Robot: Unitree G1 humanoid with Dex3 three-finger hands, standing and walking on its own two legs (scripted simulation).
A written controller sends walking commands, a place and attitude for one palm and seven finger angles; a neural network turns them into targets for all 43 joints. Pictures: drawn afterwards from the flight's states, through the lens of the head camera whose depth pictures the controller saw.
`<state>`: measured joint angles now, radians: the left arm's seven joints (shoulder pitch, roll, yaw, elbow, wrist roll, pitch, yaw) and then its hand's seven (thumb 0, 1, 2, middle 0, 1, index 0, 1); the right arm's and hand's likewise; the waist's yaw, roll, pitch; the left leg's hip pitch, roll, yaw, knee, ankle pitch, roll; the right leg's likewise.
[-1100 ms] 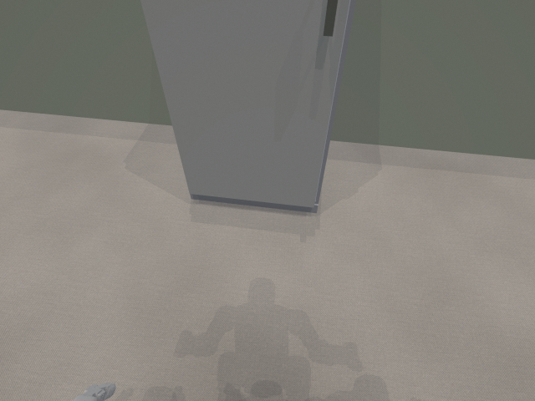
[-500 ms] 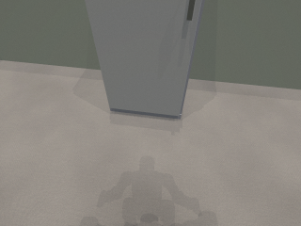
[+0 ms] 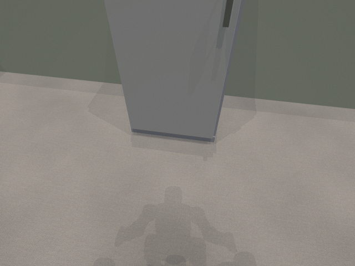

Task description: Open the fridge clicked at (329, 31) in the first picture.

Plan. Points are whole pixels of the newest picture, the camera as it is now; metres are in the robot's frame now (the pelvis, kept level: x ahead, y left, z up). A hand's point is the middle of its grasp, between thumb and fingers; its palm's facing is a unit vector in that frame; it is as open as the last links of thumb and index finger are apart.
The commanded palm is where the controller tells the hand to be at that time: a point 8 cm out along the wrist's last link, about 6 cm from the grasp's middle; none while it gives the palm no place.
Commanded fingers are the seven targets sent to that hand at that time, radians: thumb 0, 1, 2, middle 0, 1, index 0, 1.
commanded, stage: look at it before walking up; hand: right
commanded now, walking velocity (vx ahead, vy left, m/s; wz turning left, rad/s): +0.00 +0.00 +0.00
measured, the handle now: out of the picture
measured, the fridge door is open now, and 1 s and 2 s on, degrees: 0 0 0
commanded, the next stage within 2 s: walk to a spot facing it in 0.34 s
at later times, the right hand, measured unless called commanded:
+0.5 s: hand out of the picture +0.07 -0.25 -0.16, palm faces -0.02 +0.94 -0.33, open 7.4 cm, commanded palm none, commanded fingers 0.00 -0.90 -0.90 0.20 0.30 0.20 0.30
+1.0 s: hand out of the picture +0.17 -0.14 -0.19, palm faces -0.13 +0.97 -0.20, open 7.4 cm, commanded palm none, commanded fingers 0.00 -0.90 -0.90 0.20 0.30 0.20 0.30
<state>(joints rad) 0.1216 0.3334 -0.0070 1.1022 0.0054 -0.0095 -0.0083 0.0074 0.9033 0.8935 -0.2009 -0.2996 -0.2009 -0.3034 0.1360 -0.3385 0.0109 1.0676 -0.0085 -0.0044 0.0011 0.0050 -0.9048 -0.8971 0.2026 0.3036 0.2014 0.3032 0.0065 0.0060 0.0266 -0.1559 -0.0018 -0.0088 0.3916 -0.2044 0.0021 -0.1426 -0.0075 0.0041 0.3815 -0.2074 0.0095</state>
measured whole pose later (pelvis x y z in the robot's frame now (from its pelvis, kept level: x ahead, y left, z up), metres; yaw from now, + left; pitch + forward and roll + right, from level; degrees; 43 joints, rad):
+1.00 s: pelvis +0.12 +0.04 -0.02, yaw +11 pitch -1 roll +1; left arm 0.33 0.20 0.04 1.12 0.02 0.00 -0.01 0.01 0.91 0.89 -0.20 -0.30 -0.20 -0.30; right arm 0.32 -0.17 -0.04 1.00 -0.02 -0.05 0.00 0.00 -0.91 -0.90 0.20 0.30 0.20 0.30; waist -0.01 -0.02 0.06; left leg -0.26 -0.02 0.09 0.61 -0.33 0.05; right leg -0.40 -0.11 -0.08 1.16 -0.42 0.02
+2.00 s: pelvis +0.32 +0.05 +0.00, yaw +0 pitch -1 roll -2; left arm 0.19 0.21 0.07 1.00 0.01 0.06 -0.01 0.01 0.91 0.89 -0.20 -0.30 -0.20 -0.30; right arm 0.23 -0.16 -0.04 0.96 -0.03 0.00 -0.03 0.00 -0.91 -0.90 0.20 0.30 0.20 0.30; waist 0.01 -0.01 0.06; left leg -0.20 0.07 0.14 0.50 -0.28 0.03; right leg -0.42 -0.03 -0.03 0.97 -0.45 0.05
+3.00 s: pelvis +0.56 +0.00 -0.01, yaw -3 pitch -1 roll +2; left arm 0.19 0.14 0.03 1.04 0.02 -0.04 0.04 0.00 0.94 0.89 -0.20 -0.30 -0.20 -0.30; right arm 0.30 -0.15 -0.03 1.13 -0.01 0.01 -0.02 0.00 -0.91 -0.90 0.20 0.30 0.20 0.30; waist -0.01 0.05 0.05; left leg -0.27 0.04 0.06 0.85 -0.50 -0.02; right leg -0.29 -0.06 -0.18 0.56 -0.25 -0.07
